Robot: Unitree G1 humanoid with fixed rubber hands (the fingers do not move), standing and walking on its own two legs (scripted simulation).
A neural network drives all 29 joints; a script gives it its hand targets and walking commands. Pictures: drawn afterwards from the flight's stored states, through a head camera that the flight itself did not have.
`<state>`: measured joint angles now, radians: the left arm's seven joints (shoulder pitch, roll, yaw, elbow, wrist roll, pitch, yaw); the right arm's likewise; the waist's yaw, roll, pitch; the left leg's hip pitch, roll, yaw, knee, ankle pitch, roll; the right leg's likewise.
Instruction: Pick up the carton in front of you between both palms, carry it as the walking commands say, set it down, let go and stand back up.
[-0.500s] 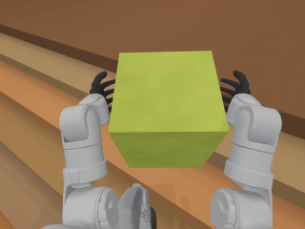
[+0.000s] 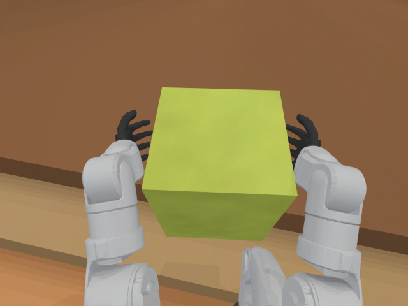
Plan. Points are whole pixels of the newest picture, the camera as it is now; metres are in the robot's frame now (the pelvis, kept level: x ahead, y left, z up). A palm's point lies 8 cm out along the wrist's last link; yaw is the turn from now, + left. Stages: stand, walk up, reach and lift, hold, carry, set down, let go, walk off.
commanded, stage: carry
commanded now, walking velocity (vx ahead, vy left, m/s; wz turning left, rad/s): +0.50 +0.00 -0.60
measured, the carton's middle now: (216, 171) +0.36 +0.00 +0.10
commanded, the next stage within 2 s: none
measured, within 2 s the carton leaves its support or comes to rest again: neither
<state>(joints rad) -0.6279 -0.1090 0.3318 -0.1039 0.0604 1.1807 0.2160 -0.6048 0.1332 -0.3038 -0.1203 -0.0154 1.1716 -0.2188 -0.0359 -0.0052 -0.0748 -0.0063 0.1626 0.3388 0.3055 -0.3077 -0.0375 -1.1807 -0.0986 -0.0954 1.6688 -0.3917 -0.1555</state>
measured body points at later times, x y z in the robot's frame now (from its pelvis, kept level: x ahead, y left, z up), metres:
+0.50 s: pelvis +0.33 +0.00 +0.15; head +0.34 -0.03 +0.60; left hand +0.73 +0.02 +0.31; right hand +0.62 -0.27 +0.29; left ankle +0.49 +0.07 -0.46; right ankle +0.16 -0.08 -0.59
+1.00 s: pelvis +0.62 -0.15 +0.27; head +0.62 -0.13 +0.72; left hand +1.02 -0.09 +0.42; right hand +0.94 -0.39 +0.44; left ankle +0.49 +0.06 -0.43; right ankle +0.74 -0.31 -0.36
